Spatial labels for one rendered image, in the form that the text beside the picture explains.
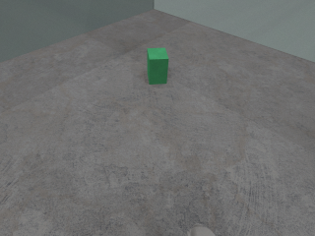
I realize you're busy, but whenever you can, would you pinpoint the carton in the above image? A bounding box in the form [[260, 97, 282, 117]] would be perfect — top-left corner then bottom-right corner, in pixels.
[[147, 47, 169, 85]]

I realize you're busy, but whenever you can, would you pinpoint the right robot thigh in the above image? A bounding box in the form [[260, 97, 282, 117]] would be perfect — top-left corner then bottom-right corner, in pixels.
[[186, 226, 216, 236]]

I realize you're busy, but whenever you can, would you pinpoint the right robot shin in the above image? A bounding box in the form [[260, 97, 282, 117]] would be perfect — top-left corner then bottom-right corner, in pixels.
[[193, 223, 203, 228]]

